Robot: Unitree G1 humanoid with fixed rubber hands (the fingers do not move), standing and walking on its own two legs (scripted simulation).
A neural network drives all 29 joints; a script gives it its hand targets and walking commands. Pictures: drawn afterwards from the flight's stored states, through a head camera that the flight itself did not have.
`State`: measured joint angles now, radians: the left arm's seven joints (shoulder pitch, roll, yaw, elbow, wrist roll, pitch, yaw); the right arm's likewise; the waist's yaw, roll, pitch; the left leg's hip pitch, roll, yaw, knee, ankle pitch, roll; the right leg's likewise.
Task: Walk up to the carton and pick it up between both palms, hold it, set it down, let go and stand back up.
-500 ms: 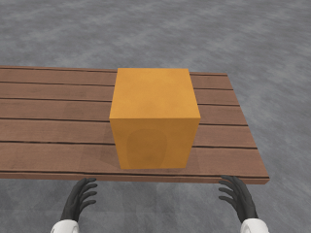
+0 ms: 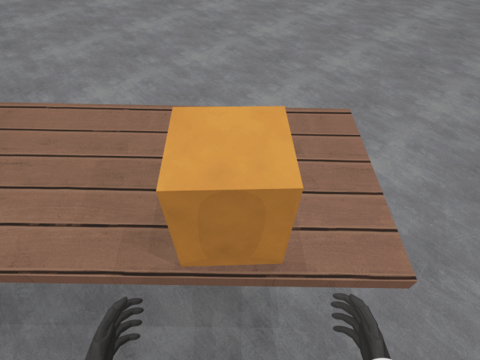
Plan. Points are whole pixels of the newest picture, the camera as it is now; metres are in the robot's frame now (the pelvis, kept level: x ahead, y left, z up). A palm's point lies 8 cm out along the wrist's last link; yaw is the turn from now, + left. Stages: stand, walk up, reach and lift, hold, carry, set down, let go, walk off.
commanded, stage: set down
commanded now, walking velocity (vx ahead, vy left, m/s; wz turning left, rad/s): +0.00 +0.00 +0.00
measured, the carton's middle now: (230, 189) +0.41 +0.04 +0.03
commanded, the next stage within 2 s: let go in 0.72 s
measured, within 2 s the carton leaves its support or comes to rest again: neither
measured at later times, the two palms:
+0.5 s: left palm (114, 354) +0.15 +0.22 -0.07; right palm (378, 358) +0.14 -0.22 -0.08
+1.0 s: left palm (115, 355) +0.15 +0.22 -0.08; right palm out of the picture +0.14 -0.23 -0.09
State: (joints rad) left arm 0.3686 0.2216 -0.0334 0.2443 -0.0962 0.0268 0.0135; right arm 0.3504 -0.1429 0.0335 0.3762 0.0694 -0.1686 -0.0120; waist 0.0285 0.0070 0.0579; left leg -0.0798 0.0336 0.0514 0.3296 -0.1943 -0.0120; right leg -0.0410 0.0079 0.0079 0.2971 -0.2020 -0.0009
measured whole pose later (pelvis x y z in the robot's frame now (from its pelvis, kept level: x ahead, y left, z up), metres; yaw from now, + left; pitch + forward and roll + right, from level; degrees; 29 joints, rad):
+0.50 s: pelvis +0.00 -0.01 +0.00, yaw +0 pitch -4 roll +0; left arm 0.26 0.21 -0.01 0.45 -0.03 0.09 0.00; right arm 0.24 -0.15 0.01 0.63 0.01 -0.20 0.00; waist 0.01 -0.01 0.07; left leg -0.07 0.04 0.05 0.35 -0.21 -0.02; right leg -0.05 0.01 0.01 0.35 -0.23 -0.01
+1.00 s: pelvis -0.01 -0.01 +0.00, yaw +0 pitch -4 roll +0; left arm 0.20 0.20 -0.01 0.51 -0.01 0.12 0.01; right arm 0.17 -0.18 -0.01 0.76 0.00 -0.22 0.02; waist 0.01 -0.01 0.07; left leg -0.11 0.04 0.05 0.40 -0.22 -0.02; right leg -0.09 0.01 0.00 0.38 -0.24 -0.01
